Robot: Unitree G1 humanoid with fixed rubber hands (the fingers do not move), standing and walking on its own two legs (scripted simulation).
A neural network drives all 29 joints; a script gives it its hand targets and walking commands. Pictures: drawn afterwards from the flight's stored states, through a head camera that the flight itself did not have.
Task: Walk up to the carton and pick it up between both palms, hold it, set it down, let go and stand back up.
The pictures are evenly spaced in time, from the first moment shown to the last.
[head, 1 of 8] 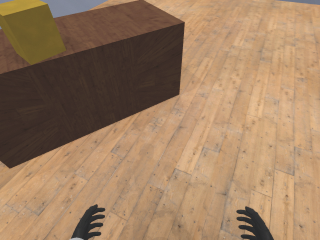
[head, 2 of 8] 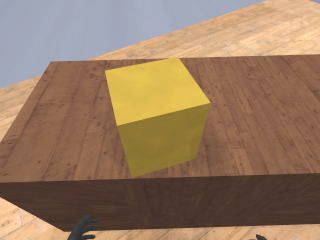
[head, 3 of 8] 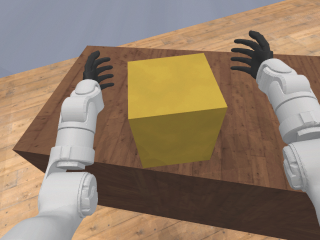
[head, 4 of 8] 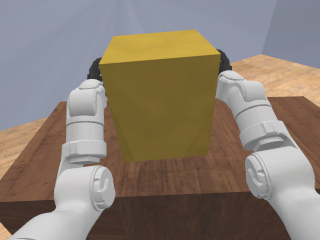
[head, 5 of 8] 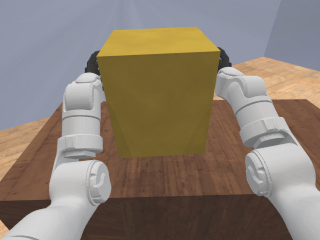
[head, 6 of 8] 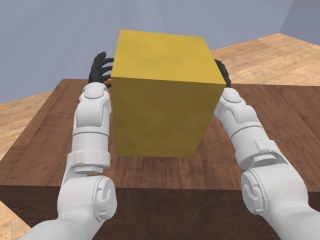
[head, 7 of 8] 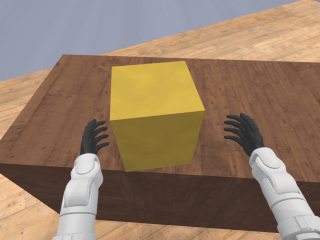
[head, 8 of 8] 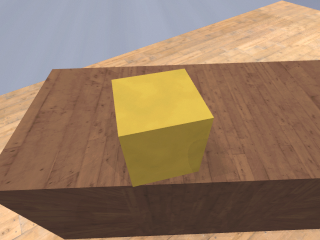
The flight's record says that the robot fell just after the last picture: no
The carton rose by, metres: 0.23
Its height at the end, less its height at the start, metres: +0.00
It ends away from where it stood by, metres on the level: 0.01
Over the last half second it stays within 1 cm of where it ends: yes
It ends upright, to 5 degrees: yes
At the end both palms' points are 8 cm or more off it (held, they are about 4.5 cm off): yes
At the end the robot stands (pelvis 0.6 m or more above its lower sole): yes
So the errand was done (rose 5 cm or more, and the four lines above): yes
